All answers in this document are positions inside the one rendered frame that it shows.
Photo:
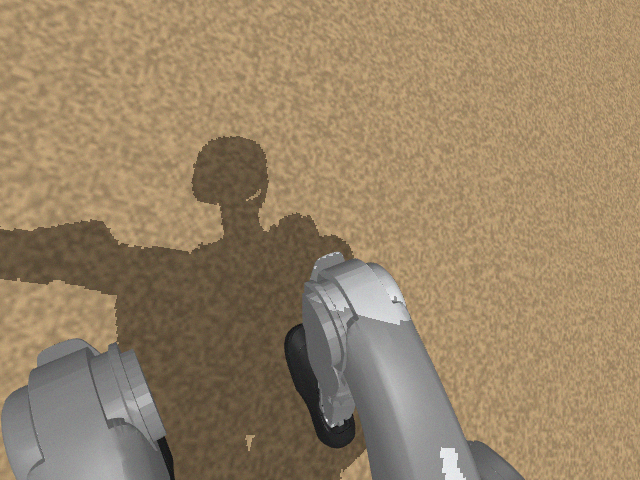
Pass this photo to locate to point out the left robot foot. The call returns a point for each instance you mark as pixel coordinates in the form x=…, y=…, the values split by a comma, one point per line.
x=167, y=456

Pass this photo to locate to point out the right robot hand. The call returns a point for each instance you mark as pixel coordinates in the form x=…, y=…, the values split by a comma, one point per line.
x=490, y=465

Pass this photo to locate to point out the right robot foot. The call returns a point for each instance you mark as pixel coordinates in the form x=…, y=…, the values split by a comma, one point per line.
x=306, y=385

